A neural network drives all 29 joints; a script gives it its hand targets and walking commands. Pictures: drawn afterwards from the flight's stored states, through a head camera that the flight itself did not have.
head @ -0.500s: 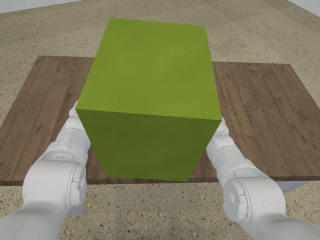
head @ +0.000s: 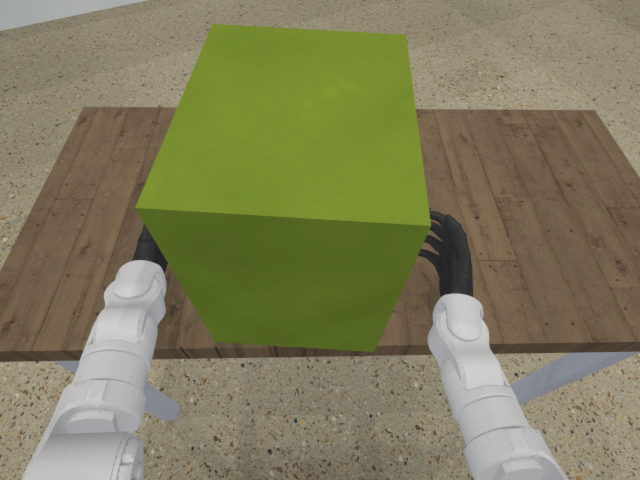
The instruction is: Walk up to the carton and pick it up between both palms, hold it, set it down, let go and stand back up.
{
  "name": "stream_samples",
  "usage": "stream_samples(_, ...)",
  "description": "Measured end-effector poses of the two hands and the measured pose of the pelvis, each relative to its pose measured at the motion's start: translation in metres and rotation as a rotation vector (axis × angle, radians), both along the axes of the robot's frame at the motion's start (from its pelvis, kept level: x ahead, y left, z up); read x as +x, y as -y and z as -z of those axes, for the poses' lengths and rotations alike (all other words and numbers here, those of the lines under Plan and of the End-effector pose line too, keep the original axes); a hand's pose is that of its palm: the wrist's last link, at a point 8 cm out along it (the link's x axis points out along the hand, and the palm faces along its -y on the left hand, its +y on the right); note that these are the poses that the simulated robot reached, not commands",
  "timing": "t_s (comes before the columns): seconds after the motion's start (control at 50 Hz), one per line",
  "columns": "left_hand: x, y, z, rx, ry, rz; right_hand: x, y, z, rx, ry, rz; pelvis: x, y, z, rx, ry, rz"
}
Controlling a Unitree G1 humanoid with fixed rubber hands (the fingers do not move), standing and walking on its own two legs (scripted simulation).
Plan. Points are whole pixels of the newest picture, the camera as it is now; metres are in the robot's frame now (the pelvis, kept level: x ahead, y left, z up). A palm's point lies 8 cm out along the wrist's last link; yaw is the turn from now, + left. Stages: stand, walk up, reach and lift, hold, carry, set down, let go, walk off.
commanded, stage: set down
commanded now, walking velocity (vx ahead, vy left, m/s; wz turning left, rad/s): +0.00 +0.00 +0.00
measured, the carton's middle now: (301, 203) +0.43 +0.02 +0.10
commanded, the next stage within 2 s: none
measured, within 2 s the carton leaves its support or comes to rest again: neither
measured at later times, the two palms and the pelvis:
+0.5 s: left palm (113, 297) +0.32 +0.23 +0.08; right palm (491, 318) +0.28 -0.17 +0.08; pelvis -0.04 -0.01 +0.00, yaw +1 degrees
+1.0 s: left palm (88, 364) +0.25 +0.24 +0.06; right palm (522, 377) +0.22 -0.19 +0.08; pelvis -0.04 -0.01 +0.00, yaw +1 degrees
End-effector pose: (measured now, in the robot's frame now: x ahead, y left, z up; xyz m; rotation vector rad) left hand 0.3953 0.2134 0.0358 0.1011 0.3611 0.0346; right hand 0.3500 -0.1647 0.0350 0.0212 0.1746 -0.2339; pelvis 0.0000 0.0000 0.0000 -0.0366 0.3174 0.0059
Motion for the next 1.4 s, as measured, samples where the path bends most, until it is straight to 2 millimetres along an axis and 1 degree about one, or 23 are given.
stream_samples(0.04, -0.011, -0.004, -0.002, 0.001, 0.011, -0.002, -0.007, 0.001, -0.007, 0.000, 0.003, -0.010, -0.004, 0.001, 0.000, 0.002, 0.016, 0.000)
stream_samples(0.08, -0.018, -0.007, -0.008, -0.006, 0.028, -0.011, -0.009, 0.004, -0.013, -0.002, -0.015, -0.018, -0.009, 0.003, 0.000, 0.004, 0.034, -0.001)
stream_samples(0.14, -0.024, -0.008, -0.024, -0.029, 0.073, -0.019, -0.010, 0.006, -0.028, -0.010, -0.022, -0.027, -0.017, 0.005, -0.001, 0.008, 0.064, -0.001)
stream_samples(0.24, -0.032, -0.007, -0.053, -0.037, 0.129, 0.001, -0.015, 0.004, -0.052, -0.008, -0.005, -0.041, -0.025, 0.007, -0.002, 0.010, 0.125, -0.003)
stream_samples(0.3, -0.037, -0.008, -0.062, -0.045, 0.130, 0.009, -0.022, 0.003, -0.059, -0.011, -0.009, -0.043, -0.029, 0.007, -0.002, 0.011, 0.160, -0.004)
stream_samples(0.36, -0.044, -0.008, -0.065, -0.054, 0.129, 0.017, -0.031, 0.003, -0.061, -0.008, -0.011, -0.042, -0.032, 0.007, -0.003, 0.011, 0.197, -0.005)
stream_samples(0.42, -0.055, -0.009, -0.059, -0.066, 0.101, 0.020, -0.046, 0.003, -0.056, -0.013, -0.024, -0.043, -0.036, 0.007, -0.003, 0.011, 0.231, -0.007)
stream_samples(0.5, -0.075, -0.015, -0.040, -0.073, 0.040, 0.003, -0.071, 0.009, -0.047, -0.015, -0.040, -0.027, -0.039, 0.007, -0.003, 0.012, 0.259, -0.007)
stream_samples(0.56, -0.093, -0.019, -0.030, -0.068, 0.026, -0.003, -0.088, 0.013, -0.045, -0.007, -0.036, -0.013, -0.040, 0.007, -0.003, 0.012, 0.270, -0.008)
stream_samples(0.62, -0.106, -0.023, -0.022, -0.060, 0.016, -0.010, -0.099, 0.016, -0.044, -0.003, -0.047, -0.007, -0.042, 0.007, -0.003, 0.012, 0.275, -0.008)
stream_samples(0.72, -0.120, -0.026, -0.021, -0.061, 0.027, -0.018, -0.109, 0.018, -0.046, 0.004, -0.051, -0.009, -0.043, 0.007, -0.003, 0.012, 0.282, -0.008)
stream_samples(0.86, -0.126, -0.026, -0.027, -0.060, 0.060, -0.013, -0.115, 0.019, -0.051, 0.009, -0.040, -0.008, -0.042, 0.007, -0.004, 0.012, 0.284, -0.008)
stream_samples(0.94, -0.133, -0.028, -0.026, -0.057, 0.052, -0.016, -0.123, 0.020, -0.048, 0.011, -0.055, -0.005, -0.041, 0.006, -0.004, 0.012, 0.293, -0.009)
stream_samples(1.02, -0.144, -0.030, -0.024, -0.050, 0.049, -0.015, -0.134, 0.021, -0.046, 0.014, -0.065, 0.002, -0.039, 0.006, -0.004, 0.011, 0.296, -0.009)
stream_samples(1.12, -0.164, -0.033, -0.017, -0.041, 0.036, -0.021, -0.149, 0.023, -0.044, 0.012, -0.079, 0.010, -0.036, 0.005, -0.004, 0.010, 0.303, -0.009)
stream_samples(1.2, -0.186, -0.037, -0.010, -0.035, 0.016, -0.031, -0.164, 0.024, -0.043, 0.009, -0.094, 0.018, -0.033, 0.005, -0.004, 0.010, 0.311, -0.010)
stream_samples(1.32, -0.221, -0.039, 0.001, -0.041, -0.020, -0.044, -0.186, 0.024, -0.035, 0.011, -0.144, 0.013, -0.031, 0.004, -0.004, 0.009, 0.320, -0.010)
stream_samples(1.4, -0.236, -0.041, 0.008, -0.030, -0.047, -0.055, -0.197, 0.024, -0.027, 0.017, -0.182, 0.005, -0.031, 0.004, -0.004, 0.009, 0.323, -0.010)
